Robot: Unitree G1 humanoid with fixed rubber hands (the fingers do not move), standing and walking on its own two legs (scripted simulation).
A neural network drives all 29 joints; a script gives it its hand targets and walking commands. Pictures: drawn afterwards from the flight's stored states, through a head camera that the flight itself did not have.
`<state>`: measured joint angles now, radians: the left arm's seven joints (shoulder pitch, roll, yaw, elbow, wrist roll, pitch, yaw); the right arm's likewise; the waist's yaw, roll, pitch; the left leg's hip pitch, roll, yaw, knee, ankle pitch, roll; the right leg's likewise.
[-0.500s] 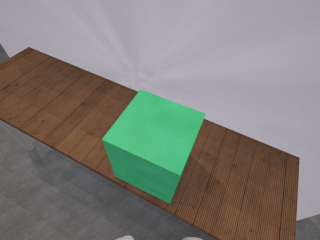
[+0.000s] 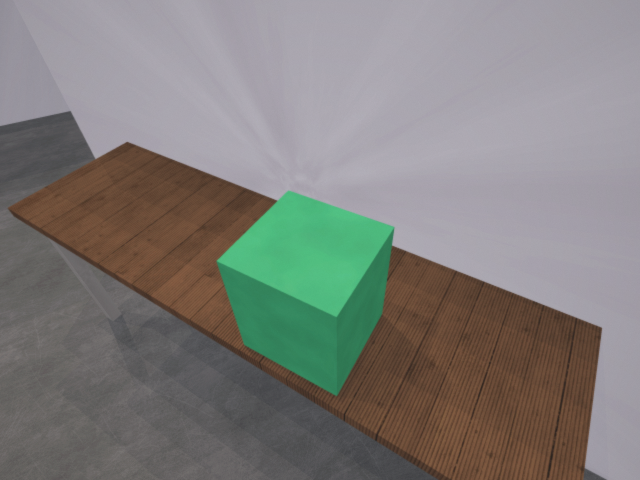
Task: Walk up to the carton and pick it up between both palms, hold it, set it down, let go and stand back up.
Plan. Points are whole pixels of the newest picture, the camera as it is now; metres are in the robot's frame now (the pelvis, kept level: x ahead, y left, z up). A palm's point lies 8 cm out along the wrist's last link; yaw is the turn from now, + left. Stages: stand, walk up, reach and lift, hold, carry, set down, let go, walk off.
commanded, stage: walk up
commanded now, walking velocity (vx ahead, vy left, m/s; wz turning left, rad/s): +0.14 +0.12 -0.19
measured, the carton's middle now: (312, 291) +0.46 +0.06 -0.08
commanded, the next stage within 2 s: none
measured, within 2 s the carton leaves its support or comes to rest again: neither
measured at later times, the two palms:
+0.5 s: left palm out of the picture +0.09 +0.34 -0.16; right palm out of the picture +0.02 -0.12 -0.11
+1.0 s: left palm out of the picture +0.14 +0.30 -0.15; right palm out of the picture +0.09 -0.12 -0.15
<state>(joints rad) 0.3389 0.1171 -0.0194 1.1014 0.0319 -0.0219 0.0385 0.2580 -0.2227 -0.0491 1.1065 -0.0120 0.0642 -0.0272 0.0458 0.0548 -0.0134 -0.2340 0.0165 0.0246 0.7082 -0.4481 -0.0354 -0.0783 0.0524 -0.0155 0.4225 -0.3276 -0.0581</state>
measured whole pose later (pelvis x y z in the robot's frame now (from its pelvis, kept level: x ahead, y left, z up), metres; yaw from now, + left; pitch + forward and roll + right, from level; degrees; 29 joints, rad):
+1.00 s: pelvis +0.11 +0.09 +0.00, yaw -2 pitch -3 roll -1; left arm 0.22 0.14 -0.01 1.15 0.00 -0.01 0.06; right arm 0.27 -0.13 0.00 1.14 -0.01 0.00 -0.04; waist -0.01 0.02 0.06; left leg 0.02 -0.03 0.08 0.37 -0.34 0.05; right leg -0.07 0.03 -0.10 0.41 -0.29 -0.04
